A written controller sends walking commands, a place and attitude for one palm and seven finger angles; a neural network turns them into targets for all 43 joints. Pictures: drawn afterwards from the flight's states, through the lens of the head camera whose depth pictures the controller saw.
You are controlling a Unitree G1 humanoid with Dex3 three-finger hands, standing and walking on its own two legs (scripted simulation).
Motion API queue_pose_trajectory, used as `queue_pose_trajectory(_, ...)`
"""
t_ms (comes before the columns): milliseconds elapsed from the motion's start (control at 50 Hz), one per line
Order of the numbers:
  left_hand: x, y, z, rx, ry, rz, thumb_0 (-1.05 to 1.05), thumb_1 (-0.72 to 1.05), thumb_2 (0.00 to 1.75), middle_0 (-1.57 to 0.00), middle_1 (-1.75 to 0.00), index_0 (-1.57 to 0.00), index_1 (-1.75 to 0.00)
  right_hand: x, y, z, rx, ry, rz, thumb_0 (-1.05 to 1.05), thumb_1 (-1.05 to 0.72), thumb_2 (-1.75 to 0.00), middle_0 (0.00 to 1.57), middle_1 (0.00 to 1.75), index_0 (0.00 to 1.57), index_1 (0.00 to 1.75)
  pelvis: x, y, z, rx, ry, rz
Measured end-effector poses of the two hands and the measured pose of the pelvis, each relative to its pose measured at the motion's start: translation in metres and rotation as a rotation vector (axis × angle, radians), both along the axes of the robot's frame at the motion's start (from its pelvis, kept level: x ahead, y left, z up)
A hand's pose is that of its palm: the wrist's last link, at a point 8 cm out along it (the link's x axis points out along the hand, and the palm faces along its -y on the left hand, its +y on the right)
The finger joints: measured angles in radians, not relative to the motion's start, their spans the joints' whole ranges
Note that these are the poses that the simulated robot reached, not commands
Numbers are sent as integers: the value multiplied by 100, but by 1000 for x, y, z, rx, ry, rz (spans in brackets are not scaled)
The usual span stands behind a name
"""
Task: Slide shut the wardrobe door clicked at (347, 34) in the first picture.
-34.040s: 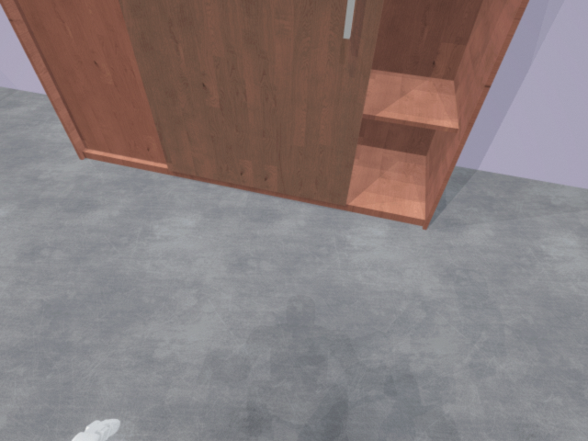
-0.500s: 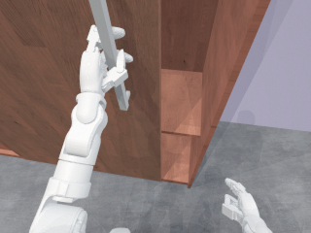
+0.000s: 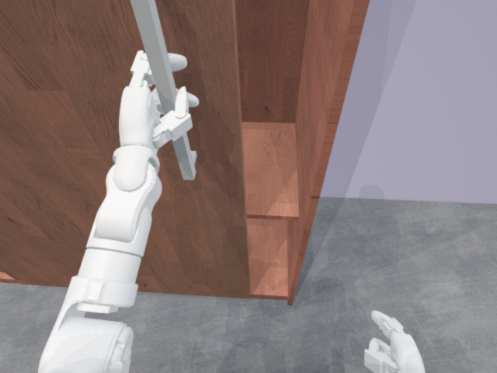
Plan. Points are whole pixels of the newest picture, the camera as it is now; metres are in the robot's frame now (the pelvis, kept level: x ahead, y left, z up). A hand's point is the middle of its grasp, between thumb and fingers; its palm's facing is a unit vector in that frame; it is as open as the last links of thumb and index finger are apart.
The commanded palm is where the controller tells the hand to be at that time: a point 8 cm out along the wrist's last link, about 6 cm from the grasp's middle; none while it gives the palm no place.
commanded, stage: step sideways, sliding the door along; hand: left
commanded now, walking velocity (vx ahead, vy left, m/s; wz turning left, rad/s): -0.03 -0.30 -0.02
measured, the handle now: (174, 97) +0.45 +0.14 +0.22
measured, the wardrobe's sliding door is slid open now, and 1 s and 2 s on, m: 0.14 0.14 0.14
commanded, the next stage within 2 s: stop walking and hold the door there in 1.00 s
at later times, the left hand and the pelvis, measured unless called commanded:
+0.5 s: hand (185, 116) +0.40 +0.11 +0.22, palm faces +0.05 -1.00 -0.07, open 6.2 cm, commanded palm +0.38 +0.13 +0.23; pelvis +0.00 +0.00 +0.00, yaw +0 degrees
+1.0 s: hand (184, 116) +0.40 +0.11 +0.22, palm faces +0.04 -1.00 -0.08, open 6.2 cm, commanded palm +0.38 +0.14 +0.23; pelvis +0.00 +0.01 +0.00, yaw +0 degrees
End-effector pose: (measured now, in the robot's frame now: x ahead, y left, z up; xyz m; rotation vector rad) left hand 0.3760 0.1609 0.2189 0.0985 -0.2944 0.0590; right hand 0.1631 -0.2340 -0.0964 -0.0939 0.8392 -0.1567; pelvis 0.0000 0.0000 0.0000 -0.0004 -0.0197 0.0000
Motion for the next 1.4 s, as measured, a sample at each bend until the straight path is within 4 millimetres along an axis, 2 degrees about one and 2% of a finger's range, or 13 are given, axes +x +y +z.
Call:
queue_pose_trajectory(160,0,0,1,-12,10,3,1,80,83,-43,-140,-16,-134,-10,-2,-1,-12,11,0,1,-90,-90,20,30,20,30,-4,-1,1,-2,1,-1)
queue_pose_trajectory(600,0,2,1,-15,11,-27,1,79,82,-45,-140,-17,-135,7,10,10,-14,-36,16,1,-90,-90,20,30,20,30,-3,5,3,-8,3,3)
queue_pose_trajectory(1160,1,3,1,-5,4,-40,1,78,82,-45,-140,-18,-135,-2,11,4,-10,-7,-4,1,-90,-90,20,30,20,30,-2,7,2,-6,11,3)
queue_pose_trajectory(1300,2,6,2,7,15,-53,1,76,80,-45,-140,-22,-134,-6,9,8,-31,-37,-42,1,-90,-90,20,30,20,30,1,18,5,7,19,-8)
queue_pose_trajectory(1400,2,8,3,3,27,-77,2,75,79,-46,-140,-23,-135,-10,17,10,-51,-49,-50,1,-90,-90,20,30,20,30,3,31,7,9,17,-15)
